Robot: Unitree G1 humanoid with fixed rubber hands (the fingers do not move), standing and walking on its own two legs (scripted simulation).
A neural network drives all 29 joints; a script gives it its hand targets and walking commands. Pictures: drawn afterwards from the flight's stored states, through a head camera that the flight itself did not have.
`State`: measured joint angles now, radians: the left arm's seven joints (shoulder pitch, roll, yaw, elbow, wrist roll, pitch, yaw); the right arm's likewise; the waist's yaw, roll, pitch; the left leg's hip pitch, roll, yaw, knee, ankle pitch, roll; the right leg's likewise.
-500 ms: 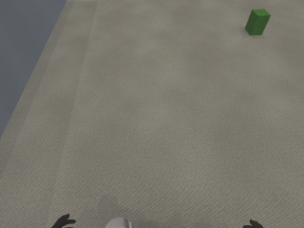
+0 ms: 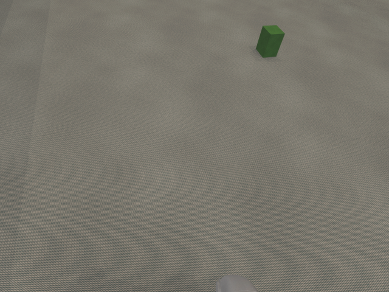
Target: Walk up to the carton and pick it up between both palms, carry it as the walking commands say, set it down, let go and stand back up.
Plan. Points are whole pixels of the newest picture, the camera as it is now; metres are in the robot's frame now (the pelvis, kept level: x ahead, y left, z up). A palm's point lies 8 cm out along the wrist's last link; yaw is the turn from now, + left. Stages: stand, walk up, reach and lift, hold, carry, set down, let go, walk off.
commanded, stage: walk up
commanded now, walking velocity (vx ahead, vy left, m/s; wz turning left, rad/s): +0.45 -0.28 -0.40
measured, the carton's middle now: (269, 41) +2.37 -0.69 -0.66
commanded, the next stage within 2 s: none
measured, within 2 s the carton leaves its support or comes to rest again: neither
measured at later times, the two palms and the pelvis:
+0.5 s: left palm (145, 219) +0.29 +0.14 -0.13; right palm (341, 230) +0.30 -0.38 -0.13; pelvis +0.24 -0.12 +0.00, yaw -6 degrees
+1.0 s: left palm (158, 140) +0.57 +0.14 -0.14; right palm (324, 174) +0.46 -0.37 -0.10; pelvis +0.50 -0.10 +0.01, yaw -11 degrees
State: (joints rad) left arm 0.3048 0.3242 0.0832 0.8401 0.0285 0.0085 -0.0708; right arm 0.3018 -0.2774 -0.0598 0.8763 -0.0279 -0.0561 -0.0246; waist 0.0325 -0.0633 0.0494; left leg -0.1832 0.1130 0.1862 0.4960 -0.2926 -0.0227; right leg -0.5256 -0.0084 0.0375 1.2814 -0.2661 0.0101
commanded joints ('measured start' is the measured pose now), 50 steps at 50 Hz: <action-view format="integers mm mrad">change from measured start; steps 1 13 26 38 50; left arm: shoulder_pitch -21 -248 25 195 25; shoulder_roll -52 -13 2 36 -86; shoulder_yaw -15 -7 -5 -4 -22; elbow -54 -17 102 176 108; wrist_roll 1 4 -6 -13 -1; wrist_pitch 21 -14 -96 -84 -24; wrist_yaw -28 -23 52 68 18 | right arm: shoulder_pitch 67 140 -77 -282 61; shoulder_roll -85 -175 -12 -8 -56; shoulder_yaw -21 -43 -15 -5 -9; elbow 12 62 -27 -44 115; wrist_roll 11 -1 -6 13 12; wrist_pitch -18 5 31 4 -42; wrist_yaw -6 15 51 50 25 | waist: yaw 4 -24 -30 9 -20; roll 232 289 -55 -29 202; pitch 7 19 -20 21 8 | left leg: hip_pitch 59 133 -343 -151 65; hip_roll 220 214 67 -27 198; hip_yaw -117 47 -148 -40 -186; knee -181 -126 518 26 -262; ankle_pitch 658 454 36 113 456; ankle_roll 35 53 -24 -18 102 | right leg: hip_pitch -121 182 301 422 -60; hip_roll -64 -17 -227 -199 -105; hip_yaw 3 -165 179 83 -39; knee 11 -698 -1096 -998 -194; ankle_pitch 112 52 139 397 114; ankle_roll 19 -25 -187 -128 12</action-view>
